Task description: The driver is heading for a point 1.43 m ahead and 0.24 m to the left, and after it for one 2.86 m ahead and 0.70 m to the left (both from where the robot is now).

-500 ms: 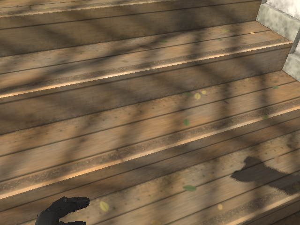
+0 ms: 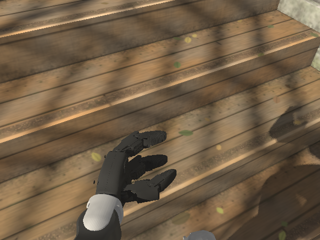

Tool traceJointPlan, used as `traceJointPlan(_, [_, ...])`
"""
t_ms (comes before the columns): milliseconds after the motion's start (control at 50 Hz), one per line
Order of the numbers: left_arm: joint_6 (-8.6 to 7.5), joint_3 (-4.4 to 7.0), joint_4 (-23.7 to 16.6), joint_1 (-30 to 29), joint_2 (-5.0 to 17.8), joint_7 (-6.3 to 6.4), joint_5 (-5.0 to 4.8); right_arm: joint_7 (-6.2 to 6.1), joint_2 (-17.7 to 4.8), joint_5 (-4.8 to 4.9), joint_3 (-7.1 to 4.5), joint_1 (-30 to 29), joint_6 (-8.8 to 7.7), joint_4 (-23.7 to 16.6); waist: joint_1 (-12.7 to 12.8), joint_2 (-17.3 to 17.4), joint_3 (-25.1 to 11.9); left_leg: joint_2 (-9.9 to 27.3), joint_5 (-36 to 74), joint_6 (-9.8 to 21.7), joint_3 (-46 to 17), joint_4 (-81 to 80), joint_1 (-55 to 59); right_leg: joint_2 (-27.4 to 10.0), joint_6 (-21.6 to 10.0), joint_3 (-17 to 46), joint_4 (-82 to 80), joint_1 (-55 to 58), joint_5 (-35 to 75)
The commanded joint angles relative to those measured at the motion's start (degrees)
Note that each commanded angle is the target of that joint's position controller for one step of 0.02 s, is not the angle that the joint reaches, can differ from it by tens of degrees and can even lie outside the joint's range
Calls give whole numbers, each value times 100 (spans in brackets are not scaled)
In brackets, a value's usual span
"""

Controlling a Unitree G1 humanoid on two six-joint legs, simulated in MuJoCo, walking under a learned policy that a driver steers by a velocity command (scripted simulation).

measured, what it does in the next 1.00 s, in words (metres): walks ahead: right foot, then left foot 0.17 m higher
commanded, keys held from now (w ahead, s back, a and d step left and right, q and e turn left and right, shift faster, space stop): w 0.72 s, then w+q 0.28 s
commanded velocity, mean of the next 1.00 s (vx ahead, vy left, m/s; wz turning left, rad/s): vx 0.49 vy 0.00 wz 0.07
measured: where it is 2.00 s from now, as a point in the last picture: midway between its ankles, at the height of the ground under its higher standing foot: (145, 89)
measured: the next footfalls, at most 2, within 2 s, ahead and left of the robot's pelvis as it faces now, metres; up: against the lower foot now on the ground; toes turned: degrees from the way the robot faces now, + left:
right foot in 0.34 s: +0.16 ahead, -0.32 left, +0.00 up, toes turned -5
left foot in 0.82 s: +0.43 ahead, -0.15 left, +0.17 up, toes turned +2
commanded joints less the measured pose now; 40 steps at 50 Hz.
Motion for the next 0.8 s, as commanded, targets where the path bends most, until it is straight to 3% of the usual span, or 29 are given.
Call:
traceJointPlan(20, [265, 484, -311, -1253, 1119, 334, 61, -232, -764, -163, -167, -999, -543, -1195, 335, -820, 1614, 2675, -1883, 930, -5908, -4152, -335, -413, 538, -136, -1085, -1592, 1463])
traceJointPlan(40, [313, 530, -189, -1225, 1178, 369, 106, -323, -1020, -55, -254, -847, -553, -1232, 148, -339, 1605, 2615, -1632, 996, -5443, -4040, 116, -627, 656, -322, -1862, -1494, 1377])
traceJointPlan(60, [316, 539, -57, -1255, 1118, 380, 111, -380, -974, -27, -262, -630, -522, -1166, -22, 51, 1505, 2532, -1297, 964, -4962, -4043, 321, -696, 703, -526, -2275, -1150, 1453])
traceJointPlan(120, [222, 508, 469, -812, 635, 253, 140, -374, -512, -10, -195, -264, -360, -904, -76, 698, 1227, 2187, 226, 823, -3610, -4096, 917, -631, 605, -1080, -3099, -167, 1362])
traceJointPlan(200, [80, 549, 913, -456, 524, 24, 228, -287, -521, 76, -282, -42, -155, -755, 13, 806, 1120, 2106, 1764, 675, -2323, -4396, 2365, -440, 283, -1412, -4356, 34, 553])
traceJointPlan(280, [-18, 548, 999, -76, 584, -117, 266, -229, -652, 67, -337, -195, -141, -638, 317, 915, 1018, 2374, 2441, 683, -2021, -4382, 3582, -583, -80, -1124, -3575, -1065, -140])
traceJointPlan(340, [-100, 414, 708, -114, 512, -132, 166, -285, -770, 147, -391, -474, -54, -533, 450, 938, 1106, 2638, 2505, 532, -1907, -4346, 4057, -909, -98, -798, -2330, -2380, -1238])
traceJointPlan(380, [-184, 305, 453, -556, 556, -149, 209, -287, -743, 234, -415, -173, 75, -378, 257, 669, 1216, 2561, 2450, 429, -1897, -4201, 4608, -961, 4, -973, -2162, -3293, -1799])
traceJointPlan(400, [-231, 183, 170, -1021, 375, -174, 274, -297, -642, 277, -424, 155, 97, -245, 46, 780, 1216, 2537, 3021, 377, -1966, -4102, 4790, -990, 27, -993, -2190, -3601, -2243])
traceJointPlan(420, [-287, 96, -15, -1363, 370, -208, 281, -300, -632, 285, -433, 434, 109, -117, -73, 801, 1197, 2528, 3543, 261, -1972, -3842, 5257, -992, -32, -925, -2628, -3882, -2642])
traceJointPlan(440, [-367, 17, -300, -1729, 397, -237, 310, -313, -579, 267, -433, 659, 109, -38, -147, 745, 1046, 2454, 4711, 74, -1813, -3518, 5411, -895, -136, -1000, -3464, -3617, -3124])
traceJointPlan(460, [-456, 2, -425, -1676, 551, -276, 372, -311, -595, 248, -404, 683, 128, 11, 19, 655, 546, 2082, 7008, -160, -1343, -2817, 5344, -555, -299, -1267, -4910, -2299, -3201])
traceJointPlan(480, [-567, 156, -366, -882, 988, -307, 313, -239, -737, 45, -346, -11, 146, -142, 724, 765, -125, 1701, 9952, -396, -1050, -1897, 4145, 36, -482, -1628, -7070, 793, -2664])
traceJointPlan(500, [-539, 441, -4, 354, 1492, -226, 260, -185, -1321, 34, -406, -293, 94, -339, 1168, 996, -1240, 2133, 10435, -276, -1656, -1463, 3170, 157, -429, -1268, -8638, 4065, -699])
traceJointPlan(520, [-398, 750, 576, 1678, 2069, -120, 206, -206, -1816, 112, -470, -1180, 75, -627, 1827, 815, -1744, 2019, 10016, -510, -1428, -733, 3068, -67, -443, -973, -10116, 5774, 1607])
traceJointPlan(540, [-297, 919, 1313, 2650, 2251, 17, 344, -293, -2036, 319, -586, -2347, -71, -1139, 2142, 976, -1016, 1338, 6815, -661, -1566, 508, 1331, -453, -455, -609, -11404, 7052, 2786])
traceJointPlan(560, [-196, 952, 2079, 3491, 2719, 42, 545, -186, -1117, -53, -421, -2957, -365, -1493, 1860, -1339, -119, 220, -662, -770, -1138, 3603, -2857, -1023, -195, -371, -9923, 9510, 8104])
traceJointPlan(580, [-26, 989, 2084, 4064, 3011, 176, 789, 40, -148, 31, -218, -2220, -815, -1418, 1773, -2064, -1622, -353, -1357, -624, -2415, 6289, -5200, -2194, -890, 157, -7209, 11167, 12320])
traceJointPlan(600, [144, 967, 2355, 4645, 2535, 175, 866, 186, -564, 298, -322, -2577, -960, -1414, 2279, -996, -2410, -351, -768, -599, -2422, 7717, -5763, -2451, -1236, 354, -7843, 10995, 11399])
traceJointPlan(620, [247, 909, 2724, 4663, 2086, 87, 792, 221, -509, 499, -286, -3471, -903, -1901, 2306, -992, -2004, -263, -640, -517, -1832, 8694, -6729, -2148, -1287, 246, -8268, 10751, 8825])
traceJointPlan(640, [280, 858, 2782, 4103, 1781, 41, 693, 188, -18, 593, -25, -4096, -747, -2391, 2013, -821, -1312, 11, -825, -576, -1436, 9370, -7735, -1971, -1226, 14, -8705, 10251, 6230])
traceJointPlan(660, [301, 810, 2805, 3410, 1535, 46, 722, 209, 576, 607, 256, -4411, -579, -2762, 1542, -933, -412, 149, -881, -560, -1413, 9832, -7889, -1964, -1157, -258, -9165, 8945, 5567])
traceJointPlan(680, [263, 741, 2811, 2615, 1421, 61, 663, 279, 837, 538, 505, -4630, -501, -3243, 913, -881, 269, 367, -788, -487, -1214, 9147, -7223, -1710, -847, -853, -9839, 7165, 4578])
traceJointPlan(700, [252, 644, 2596, 1221, 1575, 161, 535, 358, 610, 453, 608, -4520, -501, -3743, -42, -1018, 886, 866, -735, -517, -1096, 6752, -5669, -1340, -488, -1673, -10808, 4871, 4323])
traceJointPlan(720, [167, 568, 2294, 2, 1679, 231, 516, 367, 251, 271, 560, -4100, -540, -3835, -648, -1060, 836, 893, -194, -609, -812, 4950, -3472, -882, -226, -2348, -11239, 2831, 5278])
traceJointPlan(740, [18, 708, 2157, -397, 2237, 324, 624, 297, -514, 77, 281, -2506, -522, -3186, -1224, -988, -123, -51, 786, -730, -109, 4524, -800, -353, -421, -2663, -10861, 2251, 8076])
traceJointPlan(760, [-170, 850, 1884, -144, 2780, 342, 609, 89, -889, 12, 63, -1401, -535, -2386, -1199, -449, -1055, -439, 1858, -781, -23, 4440, 798, -664, -617, -2207, -10341, 2671, 10560])
traceJointPlan(780, [-294, 1019, 1820, -41, 3429, 272, 465, -91, -1153, -20, -117, -437, -459, -1886, -1433, -699, -1578, -95, 1573, -755, -535, 3227, 1113, -1374, -968, -1698, -9560, 4026, 12295])
traceJointPlan(800, [-165, 1022, 1756, 83, 3347, 268, 193, -133, -1811, -84, -344, -71, -430, -1585, -1669, 79, -1415, -173, 2433, -589, -604, 787, 847, -818, -583, -1511, -7596, 5522, 12720])
Over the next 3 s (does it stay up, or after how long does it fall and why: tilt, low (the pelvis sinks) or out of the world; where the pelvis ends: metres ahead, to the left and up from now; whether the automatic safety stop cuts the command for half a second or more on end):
stays up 1.32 0.32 0.81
